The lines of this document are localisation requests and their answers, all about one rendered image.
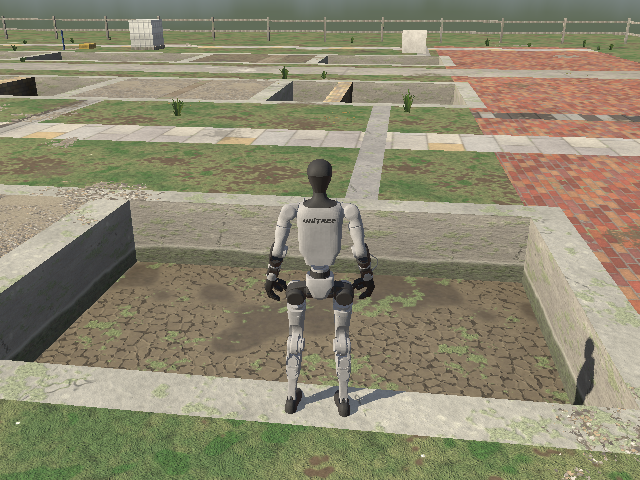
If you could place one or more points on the robot right forearm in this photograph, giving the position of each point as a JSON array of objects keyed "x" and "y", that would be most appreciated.
[{"x": 364, "y": 265}]

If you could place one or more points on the robot left upper arm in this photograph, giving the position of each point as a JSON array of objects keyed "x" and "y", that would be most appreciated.
[{"x": 288, "y": 212}]

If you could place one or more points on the right robot hand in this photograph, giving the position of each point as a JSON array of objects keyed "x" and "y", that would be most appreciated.
[{"x": 360, "y": 283}]

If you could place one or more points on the left robot hand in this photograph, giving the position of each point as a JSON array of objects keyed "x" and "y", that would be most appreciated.
[{"x": 279, "y": 286}]

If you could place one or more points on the robot right upper arm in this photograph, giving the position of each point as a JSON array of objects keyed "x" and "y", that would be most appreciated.
[{"x": 352, "y": 213}]

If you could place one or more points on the robot left foot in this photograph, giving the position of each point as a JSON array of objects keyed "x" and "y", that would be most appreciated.
[{"x": 291, "y": 405}]

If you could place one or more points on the robot left forearm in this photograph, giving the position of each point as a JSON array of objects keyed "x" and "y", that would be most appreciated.
[{"x": 274, "y": 266}]

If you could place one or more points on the humanoid robot torso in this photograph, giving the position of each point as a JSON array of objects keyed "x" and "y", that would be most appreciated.
[{"x": 319, "y": 236}]

